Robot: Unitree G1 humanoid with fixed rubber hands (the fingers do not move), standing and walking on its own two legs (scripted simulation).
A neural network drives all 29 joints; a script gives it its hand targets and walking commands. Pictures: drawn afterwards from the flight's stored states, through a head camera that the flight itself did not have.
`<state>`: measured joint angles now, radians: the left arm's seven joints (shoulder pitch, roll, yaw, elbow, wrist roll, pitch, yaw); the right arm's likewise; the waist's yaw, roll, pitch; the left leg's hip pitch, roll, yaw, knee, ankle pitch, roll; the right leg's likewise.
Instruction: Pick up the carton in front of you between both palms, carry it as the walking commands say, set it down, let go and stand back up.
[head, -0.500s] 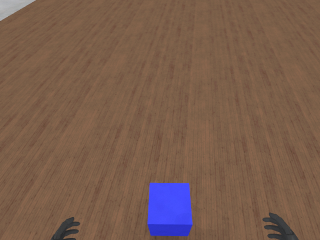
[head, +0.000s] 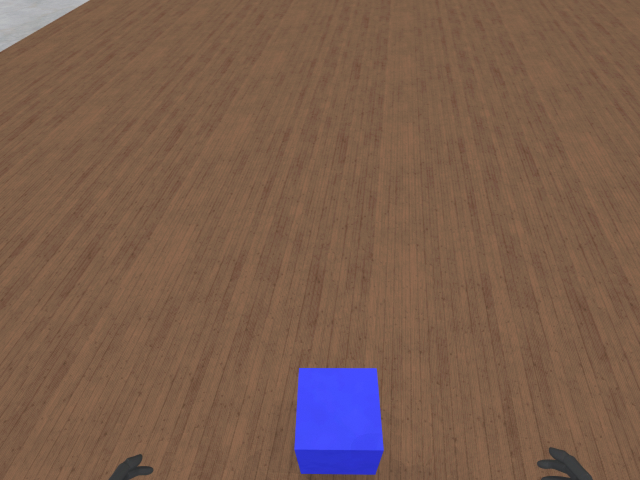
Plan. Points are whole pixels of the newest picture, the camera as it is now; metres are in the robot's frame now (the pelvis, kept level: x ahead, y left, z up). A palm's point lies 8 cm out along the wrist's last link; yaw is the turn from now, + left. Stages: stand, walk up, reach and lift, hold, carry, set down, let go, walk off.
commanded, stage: stand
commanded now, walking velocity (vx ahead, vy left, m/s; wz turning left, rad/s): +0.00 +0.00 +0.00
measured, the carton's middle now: (337, 422) +0.39 +0.00 -0.65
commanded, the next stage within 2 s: none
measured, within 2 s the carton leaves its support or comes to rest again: neither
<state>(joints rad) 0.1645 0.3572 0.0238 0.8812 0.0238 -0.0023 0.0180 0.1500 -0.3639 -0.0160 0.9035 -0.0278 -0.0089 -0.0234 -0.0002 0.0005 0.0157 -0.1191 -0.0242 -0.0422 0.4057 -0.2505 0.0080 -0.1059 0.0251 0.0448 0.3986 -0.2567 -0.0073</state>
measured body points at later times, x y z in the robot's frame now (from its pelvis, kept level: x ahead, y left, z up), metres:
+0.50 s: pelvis -0.01 +0.00 +0.00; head -0.02 +0.00 +0.45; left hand +0.09 +0.31 -0.11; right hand +0.09 -0.31 -0.11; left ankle -0.02 +0.11 -0.74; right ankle -0.02 -0.12 -0.74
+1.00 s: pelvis -0.02 +0.00 +0.00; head -0.02 +0.00 +0.45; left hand +0.08 +0.32 -0.11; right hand +0.09 -0.32 -0.11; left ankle -0.02 +0.11 -0.74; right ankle -0.02 -0.12 -0.74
